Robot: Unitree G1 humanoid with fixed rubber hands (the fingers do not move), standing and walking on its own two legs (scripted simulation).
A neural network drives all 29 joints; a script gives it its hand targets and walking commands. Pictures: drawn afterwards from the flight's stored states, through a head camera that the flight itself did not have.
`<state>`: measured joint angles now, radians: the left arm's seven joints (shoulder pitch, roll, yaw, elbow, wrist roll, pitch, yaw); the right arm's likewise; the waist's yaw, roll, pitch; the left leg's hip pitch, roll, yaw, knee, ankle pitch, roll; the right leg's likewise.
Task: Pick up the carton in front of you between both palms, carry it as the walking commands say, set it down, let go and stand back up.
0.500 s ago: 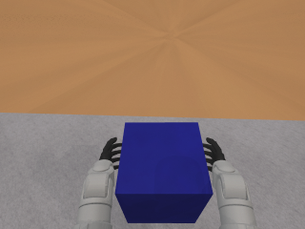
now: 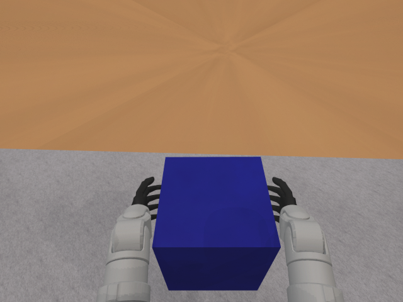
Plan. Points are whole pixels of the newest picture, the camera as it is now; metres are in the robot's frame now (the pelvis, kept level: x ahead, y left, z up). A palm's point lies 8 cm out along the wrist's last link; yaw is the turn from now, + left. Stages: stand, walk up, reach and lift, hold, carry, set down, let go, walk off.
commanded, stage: hold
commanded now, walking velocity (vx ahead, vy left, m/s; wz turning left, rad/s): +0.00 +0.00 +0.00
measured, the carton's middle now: (213, 226) +0.30 +0.00 -0.02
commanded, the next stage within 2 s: carry in 0.12 s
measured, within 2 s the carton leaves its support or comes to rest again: neither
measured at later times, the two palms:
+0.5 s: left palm (152, 173) +0.38 +0.14 +0.07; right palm (283, 175) +0.38 -0.16 +0.06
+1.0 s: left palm (166, 108) +0.62 +0.13 +0.09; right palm (266, 104) +0.64 -0.16 +0.09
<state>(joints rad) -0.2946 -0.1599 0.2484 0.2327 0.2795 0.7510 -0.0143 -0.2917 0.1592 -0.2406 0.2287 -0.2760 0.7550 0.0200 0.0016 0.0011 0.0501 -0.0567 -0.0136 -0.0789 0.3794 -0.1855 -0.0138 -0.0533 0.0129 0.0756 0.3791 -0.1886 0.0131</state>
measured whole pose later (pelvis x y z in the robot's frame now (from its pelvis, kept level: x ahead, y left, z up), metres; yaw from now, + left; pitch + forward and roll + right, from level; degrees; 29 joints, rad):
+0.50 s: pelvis +0.10 +0.00 -0.03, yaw +1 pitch +5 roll +0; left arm -0.23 -0.12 0.12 -0.09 0.13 1.08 0.08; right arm -0.19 0.09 -0.12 -0.14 -0.11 1.09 -0.07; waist -0.01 0.00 -0.22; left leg -0.34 0.02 0.00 0.72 -0.46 -0.01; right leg -0.28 -0.01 0.01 0.66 -0.47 0.00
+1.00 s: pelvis +0.36 -0.03 +0.00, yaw +2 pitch +5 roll +1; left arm -0.16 -0.13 0.12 -0.35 0.10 1.23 0.09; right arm -0.17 0.13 -0.11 -0.34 -0.10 1.23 -0.09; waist 0.03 -0.02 -0.11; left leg -0.54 0.08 0.10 0.99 -0.27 0.01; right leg -0.18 0.00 -0.22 0.33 -0.25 -0.08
